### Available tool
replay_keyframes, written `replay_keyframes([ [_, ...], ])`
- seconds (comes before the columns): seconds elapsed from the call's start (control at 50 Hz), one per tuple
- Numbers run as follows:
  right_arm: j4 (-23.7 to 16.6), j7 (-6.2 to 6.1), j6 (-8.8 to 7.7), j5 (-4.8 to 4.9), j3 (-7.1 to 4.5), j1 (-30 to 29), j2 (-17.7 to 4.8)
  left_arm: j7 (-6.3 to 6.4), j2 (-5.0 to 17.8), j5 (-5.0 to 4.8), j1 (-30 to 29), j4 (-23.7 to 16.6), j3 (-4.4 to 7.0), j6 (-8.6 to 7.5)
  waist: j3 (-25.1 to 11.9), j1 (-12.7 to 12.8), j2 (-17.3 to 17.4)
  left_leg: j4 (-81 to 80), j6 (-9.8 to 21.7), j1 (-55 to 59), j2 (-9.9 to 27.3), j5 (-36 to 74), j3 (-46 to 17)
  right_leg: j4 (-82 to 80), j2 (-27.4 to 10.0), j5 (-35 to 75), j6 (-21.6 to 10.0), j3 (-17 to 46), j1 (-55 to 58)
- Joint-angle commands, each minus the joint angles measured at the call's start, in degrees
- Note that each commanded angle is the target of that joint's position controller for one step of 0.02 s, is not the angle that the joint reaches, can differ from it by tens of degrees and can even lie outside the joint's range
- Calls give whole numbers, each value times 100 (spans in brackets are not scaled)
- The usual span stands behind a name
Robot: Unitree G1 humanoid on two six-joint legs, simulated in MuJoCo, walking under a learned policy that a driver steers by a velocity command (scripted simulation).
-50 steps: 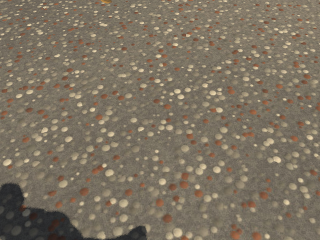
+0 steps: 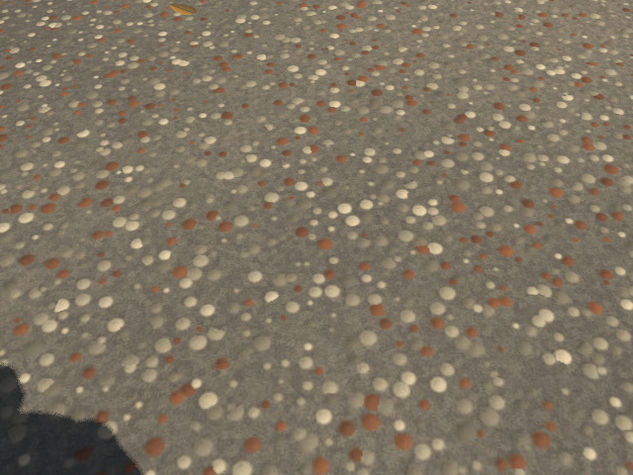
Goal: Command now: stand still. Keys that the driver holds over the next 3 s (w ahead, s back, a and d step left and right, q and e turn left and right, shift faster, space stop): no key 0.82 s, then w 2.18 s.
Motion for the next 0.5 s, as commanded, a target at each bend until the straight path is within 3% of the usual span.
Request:
replay_keyframes([
  [0.02, -159, -23, -33, 5, -92, 37, -560, 25, 583, 2, 286, -86, 94, -5, -264, 1, -3, -375, 238, 557, 389, 1018, -426, -451, -146, 970, -165, 119, -335],
  [0.5, 50, -35, -33, 8, -70, -44, -539, 68, 516, 14, 444, 54, 58, -2, -119, -22, 29, -642, 254, 449, 437, 237, -550, -554, -109, 571, -107, 53, -348],
])
Next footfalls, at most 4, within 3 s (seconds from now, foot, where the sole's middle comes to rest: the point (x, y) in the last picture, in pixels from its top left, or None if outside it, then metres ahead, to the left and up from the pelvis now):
1.56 left None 0.44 0.10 -0.77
2.08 right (396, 362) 0.76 -0.15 -0.77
2.66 left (300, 253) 1.08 0.08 -0.77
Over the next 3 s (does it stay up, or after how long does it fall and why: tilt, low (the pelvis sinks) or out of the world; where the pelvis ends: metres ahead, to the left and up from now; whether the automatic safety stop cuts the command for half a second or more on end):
stays up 1.09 0.00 0.01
